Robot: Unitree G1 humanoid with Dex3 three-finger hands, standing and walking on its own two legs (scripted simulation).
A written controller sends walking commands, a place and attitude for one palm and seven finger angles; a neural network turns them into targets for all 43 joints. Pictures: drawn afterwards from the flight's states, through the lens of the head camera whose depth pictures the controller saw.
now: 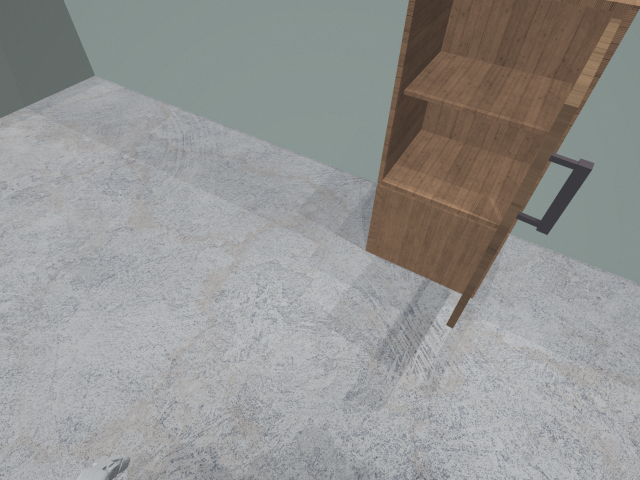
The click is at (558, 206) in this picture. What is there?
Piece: cupboard door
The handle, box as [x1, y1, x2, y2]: [516, 153, 594, 234]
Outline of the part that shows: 594,163 583,159 576,161 552,153 548,160 572,168 572,172 541,220 519,211 516,218 536,226 536,230 547,234 591,170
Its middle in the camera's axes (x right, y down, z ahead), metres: +0.39 -0.07 +0.65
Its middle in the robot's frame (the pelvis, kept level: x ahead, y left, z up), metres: +0.56 -0.36 +0.05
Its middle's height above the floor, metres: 0.82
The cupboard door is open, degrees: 85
